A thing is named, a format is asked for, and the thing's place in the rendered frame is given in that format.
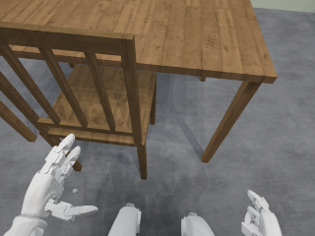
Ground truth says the robot right hand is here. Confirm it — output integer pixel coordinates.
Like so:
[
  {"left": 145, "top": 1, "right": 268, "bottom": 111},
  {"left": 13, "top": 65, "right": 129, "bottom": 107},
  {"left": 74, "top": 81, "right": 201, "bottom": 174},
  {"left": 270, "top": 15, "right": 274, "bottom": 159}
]
[{"left": 241, "top": 190, "right": 283, "bottom": 236}]

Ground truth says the robot left forearm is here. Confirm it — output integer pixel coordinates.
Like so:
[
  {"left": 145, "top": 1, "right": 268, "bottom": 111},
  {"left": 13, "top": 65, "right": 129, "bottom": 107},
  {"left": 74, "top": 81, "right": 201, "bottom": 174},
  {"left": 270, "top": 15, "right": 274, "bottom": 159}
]
[{"left": 3, "top": 214, "right": 47, "bottom": 236}]

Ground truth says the chair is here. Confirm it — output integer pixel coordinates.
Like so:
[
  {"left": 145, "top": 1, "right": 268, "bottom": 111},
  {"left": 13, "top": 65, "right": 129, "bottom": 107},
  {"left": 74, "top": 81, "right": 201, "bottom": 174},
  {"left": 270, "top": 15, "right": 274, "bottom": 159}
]
[{"left": 0, "top": 21, "right": 158, "bottom": 180}]

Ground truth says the robot thigh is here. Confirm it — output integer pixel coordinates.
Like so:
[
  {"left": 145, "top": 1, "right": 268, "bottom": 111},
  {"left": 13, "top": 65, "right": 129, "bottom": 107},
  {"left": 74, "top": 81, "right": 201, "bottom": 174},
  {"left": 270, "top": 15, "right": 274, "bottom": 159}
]
[
  {"left": 181, "top": 215, "right": 215, "bottom": 236},
  {"left": 107, "top": 206, "right": 142, "bottom": 236}
]

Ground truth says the robot left thigh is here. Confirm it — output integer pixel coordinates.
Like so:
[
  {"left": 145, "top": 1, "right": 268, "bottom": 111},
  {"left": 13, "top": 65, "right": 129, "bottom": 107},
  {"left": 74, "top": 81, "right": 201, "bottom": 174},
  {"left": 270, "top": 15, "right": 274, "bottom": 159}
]
[{"left": 107, "top": 206, "right": 142, "bottom": 236}]

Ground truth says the table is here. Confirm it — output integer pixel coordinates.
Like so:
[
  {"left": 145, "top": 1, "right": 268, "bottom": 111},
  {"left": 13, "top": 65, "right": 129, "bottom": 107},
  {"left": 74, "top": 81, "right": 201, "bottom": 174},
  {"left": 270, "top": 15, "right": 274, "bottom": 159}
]
[{"left": 0, "top": 0, "right": 278, "bottom": 163}]

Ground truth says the robot left hand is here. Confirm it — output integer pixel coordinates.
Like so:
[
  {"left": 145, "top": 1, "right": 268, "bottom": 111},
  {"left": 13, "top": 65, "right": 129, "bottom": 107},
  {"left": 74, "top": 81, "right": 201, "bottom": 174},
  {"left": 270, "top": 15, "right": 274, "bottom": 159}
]
[{"left": 21, "top": 134, "right": 98, "bottom": 223}]

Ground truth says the robot right thigh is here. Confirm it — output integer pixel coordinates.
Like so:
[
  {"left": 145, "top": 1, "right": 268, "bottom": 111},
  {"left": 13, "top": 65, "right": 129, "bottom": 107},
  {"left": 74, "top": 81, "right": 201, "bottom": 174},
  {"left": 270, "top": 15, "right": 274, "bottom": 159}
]
[{"left": 181, "top": 215, "right": 215, "bottom": 236}]

